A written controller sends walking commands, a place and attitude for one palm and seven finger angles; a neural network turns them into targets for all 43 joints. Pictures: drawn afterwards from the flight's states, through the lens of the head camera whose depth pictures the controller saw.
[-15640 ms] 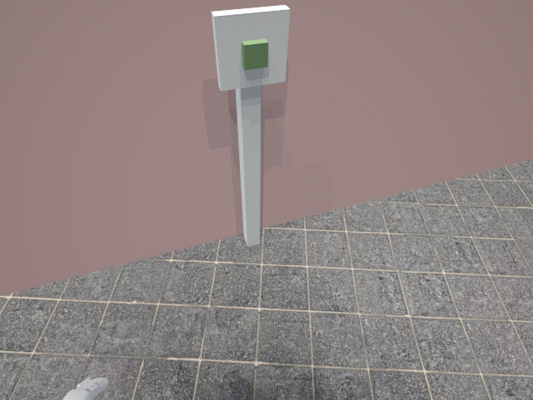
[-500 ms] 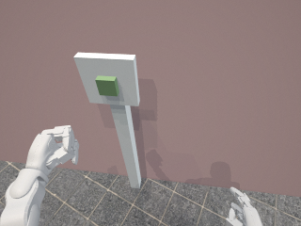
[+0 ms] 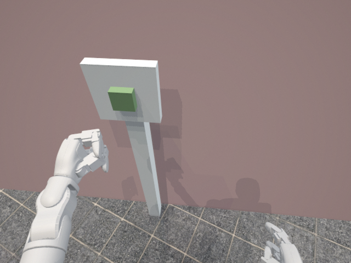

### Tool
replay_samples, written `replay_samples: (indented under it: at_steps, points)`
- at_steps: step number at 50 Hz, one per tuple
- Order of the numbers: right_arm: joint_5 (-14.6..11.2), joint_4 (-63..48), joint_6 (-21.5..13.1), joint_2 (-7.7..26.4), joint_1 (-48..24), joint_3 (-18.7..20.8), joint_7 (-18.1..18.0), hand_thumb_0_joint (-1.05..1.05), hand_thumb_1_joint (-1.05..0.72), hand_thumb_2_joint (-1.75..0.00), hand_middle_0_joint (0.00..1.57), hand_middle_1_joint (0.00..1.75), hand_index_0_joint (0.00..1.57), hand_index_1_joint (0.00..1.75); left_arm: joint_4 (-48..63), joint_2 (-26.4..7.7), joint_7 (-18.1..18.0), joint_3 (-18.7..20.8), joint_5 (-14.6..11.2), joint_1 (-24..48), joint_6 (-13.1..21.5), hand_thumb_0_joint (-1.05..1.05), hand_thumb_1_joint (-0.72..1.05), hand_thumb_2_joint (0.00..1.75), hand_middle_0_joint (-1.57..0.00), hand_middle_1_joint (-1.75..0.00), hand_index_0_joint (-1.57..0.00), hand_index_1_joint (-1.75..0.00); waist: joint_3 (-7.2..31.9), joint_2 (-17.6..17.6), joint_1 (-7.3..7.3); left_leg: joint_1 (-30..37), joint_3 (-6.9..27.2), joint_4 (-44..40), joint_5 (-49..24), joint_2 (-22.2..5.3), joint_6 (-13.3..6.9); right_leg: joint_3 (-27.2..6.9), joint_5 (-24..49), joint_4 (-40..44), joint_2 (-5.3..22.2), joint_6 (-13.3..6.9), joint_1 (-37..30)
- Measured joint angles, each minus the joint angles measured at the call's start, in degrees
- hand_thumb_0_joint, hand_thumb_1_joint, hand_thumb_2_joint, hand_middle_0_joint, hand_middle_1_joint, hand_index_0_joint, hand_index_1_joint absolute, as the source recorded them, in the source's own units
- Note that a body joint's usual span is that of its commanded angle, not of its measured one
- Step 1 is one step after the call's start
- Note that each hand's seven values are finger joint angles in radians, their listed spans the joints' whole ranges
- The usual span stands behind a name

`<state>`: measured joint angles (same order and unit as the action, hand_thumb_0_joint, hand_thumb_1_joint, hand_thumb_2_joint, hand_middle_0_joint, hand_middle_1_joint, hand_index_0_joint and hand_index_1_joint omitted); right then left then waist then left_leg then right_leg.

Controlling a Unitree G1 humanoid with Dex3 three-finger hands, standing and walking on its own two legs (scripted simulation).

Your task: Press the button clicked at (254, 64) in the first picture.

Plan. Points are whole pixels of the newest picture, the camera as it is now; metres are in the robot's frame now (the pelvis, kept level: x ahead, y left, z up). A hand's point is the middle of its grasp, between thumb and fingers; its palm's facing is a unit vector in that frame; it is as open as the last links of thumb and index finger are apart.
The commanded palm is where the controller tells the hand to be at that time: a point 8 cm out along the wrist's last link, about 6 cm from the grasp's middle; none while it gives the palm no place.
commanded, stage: aim a knuckle at the button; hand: left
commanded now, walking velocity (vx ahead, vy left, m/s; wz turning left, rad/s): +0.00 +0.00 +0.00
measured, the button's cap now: (123, 98) +0.48 +0.16 +0.13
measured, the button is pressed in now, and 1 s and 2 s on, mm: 0 0 1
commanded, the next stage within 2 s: press the button with the knuckle in 1.28 s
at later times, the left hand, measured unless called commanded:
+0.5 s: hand (123, 136) +0.38 +0.15 +0.10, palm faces -0.02 -1.00 -0.02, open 3.1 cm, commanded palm +0.34 +0.20 +0.10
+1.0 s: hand (121, 136) +0.37 +0.15 +0.11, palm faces -0.01 -1.00 -0.02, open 3.1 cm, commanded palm +0.34 +0.20 +0.10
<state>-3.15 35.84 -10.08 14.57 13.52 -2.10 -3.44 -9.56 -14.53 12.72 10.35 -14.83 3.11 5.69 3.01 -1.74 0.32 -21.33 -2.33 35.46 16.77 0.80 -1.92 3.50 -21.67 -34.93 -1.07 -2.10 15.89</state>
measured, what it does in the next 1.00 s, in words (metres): stands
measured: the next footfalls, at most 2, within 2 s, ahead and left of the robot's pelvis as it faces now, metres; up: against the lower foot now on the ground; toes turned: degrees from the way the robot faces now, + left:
none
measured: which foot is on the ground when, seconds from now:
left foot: down 0.00-1.00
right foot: down 0.00-1.00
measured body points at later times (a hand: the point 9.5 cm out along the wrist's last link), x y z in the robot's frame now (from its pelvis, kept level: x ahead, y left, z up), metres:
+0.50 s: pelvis -0.01 +0.01 +0.00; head +0.01 +0.01 +0.45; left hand +0.37 +0.20 +0.10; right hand +0.09 -0.24 -0.11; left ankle +0.02 +0.10 -0.73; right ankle -0.04 -0.09 -0.73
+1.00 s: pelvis -0.02 +0.00 +0.00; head +0.00 -0.01 +0.45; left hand +0.37 +0.20 +0.11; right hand +0.12 -0.25 -0.10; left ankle +0.02 +0.10 -0.73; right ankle -0.04 -0.09 -0.73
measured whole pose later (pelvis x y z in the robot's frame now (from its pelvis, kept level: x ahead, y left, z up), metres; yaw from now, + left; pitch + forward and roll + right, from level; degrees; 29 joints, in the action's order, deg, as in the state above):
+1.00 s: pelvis -0.02 +0.00 +0.00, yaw +0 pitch +4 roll +0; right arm -3.4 36.0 -2.4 14.6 13.9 -2.0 -2.0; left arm -34.1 -14.9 7.0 8.5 -11.3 24.1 10.2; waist 2.9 -1.2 2.2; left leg -25.1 -2.1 37.1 15.9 0.0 -1.7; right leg 3.7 -20.8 -36.6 -1.8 -2.6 19.7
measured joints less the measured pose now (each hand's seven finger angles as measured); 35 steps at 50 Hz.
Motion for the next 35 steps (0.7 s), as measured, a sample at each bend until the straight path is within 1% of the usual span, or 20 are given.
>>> replay_samples:
  at_steps: [6, 14, 19, 21, 25, 29, 31, 35]
  points:
    - [0.09, 0.01, 1.98, -0.50, -0.50, -0.46, 0.19, 0.01, -0.90, -0.90, 0.21, 0.30, 0.20, 0.30, -6.10, 0.03, -2.21, -1.21, 1.61, 5.95, -1.05, 0.02, 0.90, 0.89, -1.30, -1.50, -1.30, -1.50, -0.60, 0.24, 0.59, -1.16, -0.09, 0.42, -0.30, 0.21, -0.40, -0.04, 0.32, -0.40, 0.25, 0.33, 1.14]
    - [0.41, 0.98, 3.44, -0.45, 0.81, -0.15, 0.96, 0.01, -0.90, -0.90, 0.21, 0.30, 0.20, 0.30, -11.22, 1.91, -5.10, -3.88, 3.07, 12.44, 1.67, 0.02, 0.90, 0.90, -1.30, -1.50, -1.30, -1.50, -0.35, 0.19, 1.25, -2.24, -0.38, 1.06, -0.25, 0.47, -0.83, -0.28, 0.33, -1.11, 0.57, 0.76, 2.27]
    - [0.51, 1.27, 5.51, -0.52, 1.50, -0.26, 1.39, 0.01, -0.90, -0.90, 0.21, 0.30, 0.20, 0.30, -18.11, 1.75, -6.54, -3.19, 4.13, 16.91, 1.05, 0.02, 0.90, 0.89, -1.30, -1.50, -1.30, -1.50, -0.17, 0.76, 2.25, -3.07, -0.81, 1.28, -0.33, 0.25, -0.87, -0.71, 0.46, -1.55, 0.41, 0.76, 3.38]
    - [0.56, 1.07, 5.98, -0.48, 2.01, -0.06, 1.50, 0.01, -0.90, -0.90, 0.21, 0.30, 0.20, 0.30, -19.91, 1.33, -7.35, -2.75, 4.55, 18.00, 1.44, 0.02, 0.90, 0.89, -1.30, -1.50, -1.30, -1.50, -0.36, 0.88, 2.64, -3.41, -0.94, 1.44, -0.33, 0.08, -0.83, -0.85, 0.55, -1.68, 0.26, 0.70, 3.77]
    - [0.79, 1.13, 6.26, -0.10, 3.33, 0.73, 1.92, 0.01, -0.91, -0.90, 0.21, 0.30, 0.20, 0.30, -20.04, 1.30, -8.24, -2.31, 4.79, 18.50, 4.01, 0.02, 0.90, 0.89, -1.30, -1.50, -1.30, -1.50, -0.58, 0.56, 2.77, -3.78, -1.24, 1.72, -0.18, -0.16, -0.76, -1.17, 0.58, -1.89, 0.06, 0.62, 4.25]
    - [0.72, 1.60, 6.81, 0.15, 4.68, 1.24, 2.37, 0.01, -0.91, -0.90, 0.21, 0.30, 0.20, 0.30, -18.46, 1.74, -7.66, -2.06, 4.20, 16.92, 5.98, 0.02, 0.90, 0.89, -1.30, -1.50, -1.30, -1.50, 0.47, 0.14, 2.44, -3.13, -1.62, 1.33, -0.01, -0.34, -0.71, -1.60, 0.55, -1.56, -0.11, 0.59, 3.78]
    - [0.45, 1.61, 7.38, 0.17, 5.02, 1.17, 2.48, 0.01, -0.91, -0.90, 0.21, 0.30, 0.20, 0.30, -19.14, 1.63, -7.14, -2.03, 3.96, 16.50, 5.65, 0.02, 0.90, 0.89, -1.30, -1.50, -1.30, -1.50, 0.99, 0.11, 2.39, -2.76, -1.60, 1.19, 0.05, -0.40, -0.66, -1.59, 0.51, -1.39, -0.19, 0.54, 3.41]
    - [0.08, 0.73, 8.14, 0.15, 4.72, 0.97, 2.45, 0.01, -0.91, -0.90, 0.21, 0.30, 0.20, 0.30, -20.47, 1.31, -6.66, -1.96, 3.87, 15.60, 3.59, 0.02, 0.90, 0.89, -1.30, -1.50, -1.30, -1.50, 0.91, 0.30, 2.44, -2.55, -1.31, 1.15, -0.08, -0.55, -0.46, -1.32, 0.56, -1.28, -0.37, 0.30, 3.10]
